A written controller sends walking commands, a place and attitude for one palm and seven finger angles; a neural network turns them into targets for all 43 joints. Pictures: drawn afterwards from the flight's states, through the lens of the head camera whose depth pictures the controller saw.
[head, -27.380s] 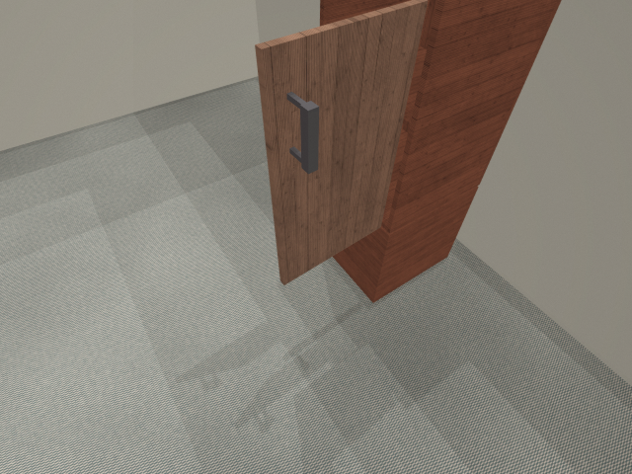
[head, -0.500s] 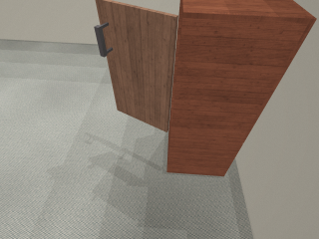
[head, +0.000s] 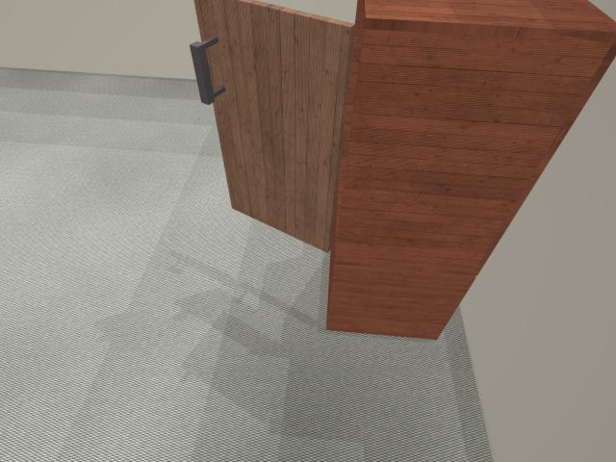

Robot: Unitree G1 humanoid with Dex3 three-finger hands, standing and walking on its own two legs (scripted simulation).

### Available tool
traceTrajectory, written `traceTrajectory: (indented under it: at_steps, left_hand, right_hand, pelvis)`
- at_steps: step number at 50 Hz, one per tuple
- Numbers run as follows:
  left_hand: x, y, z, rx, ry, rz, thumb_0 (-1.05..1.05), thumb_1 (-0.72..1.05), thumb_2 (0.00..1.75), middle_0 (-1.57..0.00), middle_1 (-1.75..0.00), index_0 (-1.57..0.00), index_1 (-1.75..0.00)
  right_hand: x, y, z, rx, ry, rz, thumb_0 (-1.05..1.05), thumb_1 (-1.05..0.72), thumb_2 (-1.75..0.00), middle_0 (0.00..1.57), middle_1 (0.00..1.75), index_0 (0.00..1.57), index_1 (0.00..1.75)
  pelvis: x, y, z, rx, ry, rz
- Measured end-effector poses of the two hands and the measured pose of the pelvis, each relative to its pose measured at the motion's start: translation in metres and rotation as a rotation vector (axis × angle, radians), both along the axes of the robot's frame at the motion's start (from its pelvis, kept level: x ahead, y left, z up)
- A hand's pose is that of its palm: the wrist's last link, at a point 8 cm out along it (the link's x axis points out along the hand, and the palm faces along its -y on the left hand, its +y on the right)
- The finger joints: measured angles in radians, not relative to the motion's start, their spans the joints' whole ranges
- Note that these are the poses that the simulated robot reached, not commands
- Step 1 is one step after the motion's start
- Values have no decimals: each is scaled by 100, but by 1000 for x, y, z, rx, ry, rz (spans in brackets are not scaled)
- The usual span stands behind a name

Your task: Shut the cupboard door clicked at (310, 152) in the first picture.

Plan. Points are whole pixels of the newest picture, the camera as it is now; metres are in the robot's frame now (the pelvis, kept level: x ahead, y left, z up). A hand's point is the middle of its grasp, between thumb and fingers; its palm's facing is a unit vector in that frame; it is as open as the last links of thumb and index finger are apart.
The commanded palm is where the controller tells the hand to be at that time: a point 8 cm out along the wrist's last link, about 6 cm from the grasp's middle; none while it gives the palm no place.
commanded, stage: walk to a spot facing it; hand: left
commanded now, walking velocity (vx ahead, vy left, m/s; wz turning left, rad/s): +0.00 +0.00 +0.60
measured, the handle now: (209, 70) +0.82 +0.25 +0.11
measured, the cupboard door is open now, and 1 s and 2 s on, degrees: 64 64 64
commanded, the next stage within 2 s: none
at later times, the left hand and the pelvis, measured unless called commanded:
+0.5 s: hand out of the picture +0.03 +0.24 -0.15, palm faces +0.27 -0.92 -0.29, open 7.4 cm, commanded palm none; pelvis -0.02 -0.01 +0.00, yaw +16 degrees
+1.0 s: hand out of the picture -0.10 +0.18 -0.17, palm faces +0.60 -0.75 -0.29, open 7.4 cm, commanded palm none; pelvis -0.02 -0.04 -0.01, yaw +37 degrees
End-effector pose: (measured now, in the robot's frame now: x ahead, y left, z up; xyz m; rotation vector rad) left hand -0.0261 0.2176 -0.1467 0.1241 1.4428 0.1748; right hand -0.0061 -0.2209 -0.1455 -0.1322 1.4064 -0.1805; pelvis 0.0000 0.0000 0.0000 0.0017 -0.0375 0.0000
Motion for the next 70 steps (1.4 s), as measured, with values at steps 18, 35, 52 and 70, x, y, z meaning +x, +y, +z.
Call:
traceTrajectory:
  at_steps: [18, 35, 52, 70]
  left_hand:
    - [34, 65, 11, 93, -189, 108, 1, 91, 90, -20, -30, -20, -30]
    - [-38, 22, 31, 184, -166, 302, 0, 91, 90, -20, -30, -20, -30]
    - [-100, -10, 14, 171, -148, 606, 1, 91, 90, -20, -30, -20, -30]
    - [-143, -82, 14, 146, -137, 868, 0, 90, 90, -21, -30, -20, -30]
  right_hand:
    - [55, -4, 14, -62, -67, 203, 0, -91, -90, 21, 30, 20, 30]
    - [150, -42, 19, -35, -163, 416, 1, -91, -90, 20, 30, 19, 30]
    - [213, 38, 2, 29, -201, 759, 0, -91, -90, 21, 30, 20, 30]
    - [265, 96, 18, 66, -203, 991, 1, -91, -90, 20, 30, 19, 30]
  pelvis:
    - [-16, 16, -1, -27, 29, 173]
    - [-18, -34, 3, 16, 45, 423]
    - [-14, -41, -11, 0, 41, 670]
    - [0, -48, -2, 11, 55, 921]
